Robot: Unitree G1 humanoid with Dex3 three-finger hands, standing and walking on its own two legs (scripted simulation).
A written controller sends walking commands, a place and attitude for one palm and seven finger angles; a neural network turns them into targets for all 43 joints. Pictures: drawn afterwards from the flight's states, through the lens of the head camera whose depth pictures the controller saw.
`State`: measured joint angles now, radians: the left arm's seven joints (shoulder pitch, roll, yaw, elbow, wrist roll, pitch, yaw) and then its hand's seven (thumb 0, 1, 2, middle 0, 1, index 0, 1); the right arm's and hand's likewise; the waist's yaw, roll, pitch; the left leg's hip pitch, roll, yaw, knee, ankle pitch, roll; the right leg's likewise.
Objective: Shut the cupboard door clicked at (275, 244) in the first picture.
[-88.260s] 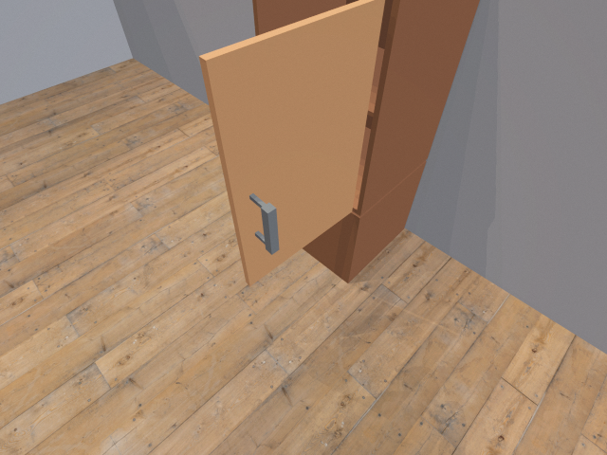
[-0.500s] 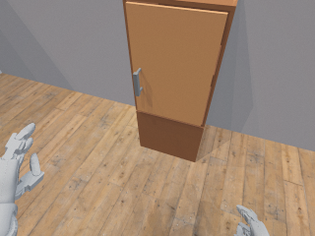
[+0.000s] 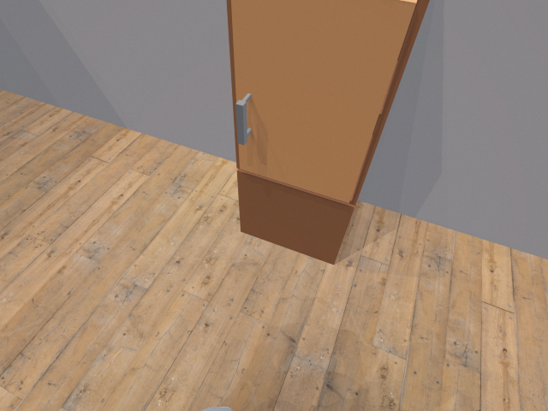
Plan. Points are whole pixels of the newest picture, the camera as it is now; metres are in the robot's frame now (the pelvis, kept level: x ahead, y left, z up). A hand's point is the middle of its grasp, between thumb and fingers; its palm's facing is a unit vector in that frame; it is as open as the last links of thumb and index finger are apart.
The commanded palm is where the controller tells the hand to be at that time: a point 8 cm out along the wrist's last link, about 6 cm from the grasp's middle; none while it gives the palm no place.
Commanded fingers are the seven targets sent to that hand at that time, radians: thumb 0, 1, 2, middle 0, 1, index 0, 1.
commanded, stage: let the arm hang, fingers relaxed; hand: left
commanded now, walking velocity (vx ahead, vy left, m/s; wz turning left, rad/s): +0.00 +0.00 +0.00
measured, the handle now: (245, 119) +0.86 +0.14 -0.10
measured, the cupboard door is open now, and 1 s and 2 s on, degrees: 0 0 0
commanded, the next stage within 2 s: look to check the result in 0.54 s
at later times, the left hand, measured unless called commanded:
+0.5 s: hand out of the picture +0.01 +0.16 -0.17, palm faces +0.02 -0.99 -0.15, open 7.4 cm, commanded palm none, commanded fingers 0.00 0.90 0.90 -0.20 -0.30 -0.20 -0.30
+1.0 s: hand out of the picture -0.01 +0.15 -0.17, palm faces +0.04 -0.98 -0.17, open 7.4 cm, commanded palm none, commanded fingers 0.00 0.90 0.90 -0.20 -0.30 -0.20 -0.30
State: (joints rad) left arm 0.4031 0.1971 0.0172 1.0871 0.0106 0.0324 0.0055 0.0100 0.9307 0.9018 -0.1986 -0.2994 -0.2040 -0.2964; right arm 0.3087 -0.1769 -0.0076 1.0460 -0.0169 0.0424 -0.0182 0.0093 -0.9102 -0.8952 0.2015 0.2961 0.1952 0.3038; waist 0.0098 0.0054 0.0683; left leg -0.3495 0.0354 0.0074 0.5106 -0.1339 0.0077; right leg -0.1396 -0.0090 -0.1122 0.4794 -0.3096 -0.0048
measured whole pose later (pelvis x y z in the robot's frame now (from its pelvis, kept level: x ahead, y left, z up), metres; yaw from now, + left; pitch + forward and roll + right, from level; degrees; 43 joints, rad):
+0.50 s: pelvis +0.01 +0.00 +0.00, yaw -1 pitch -2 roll +0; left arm 0.31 0.13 0.02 1.11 0.01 0.00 0.02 0.01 0.91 0.90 -0.20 -0.30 -0.20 -0.30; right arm 0.31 -0.14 -0.01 1.12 -0.02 0.02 -0.03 0.01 -0.91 -0.90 0.20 0.30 0.19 0.30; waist -0.01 -0.01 0.03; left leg -0.29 0.03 0.04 0.45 -0.12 0.00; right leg -0.11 -0.02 -0.08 0.46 -0.32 0.00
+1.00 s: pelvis +0.03 -0.02 +0.00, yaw -1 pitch -2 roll +0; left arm 0.35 0.13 0.02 1.14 0.01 0.00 0.03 0.01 0.91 0.90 -0.20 -0.30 -0.20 -0.30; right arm 0.27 -0.14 -0.01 1.12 -0.01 0.01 -0.04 0.01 -0.92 -0.90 0.20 0.30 0.19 0.30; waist 0.00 0.00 0.06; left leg -0.26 0.04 0.03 0.46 -0.16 -0.01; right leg -0.06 -0.01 -0.09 0.43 -0.33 -0.01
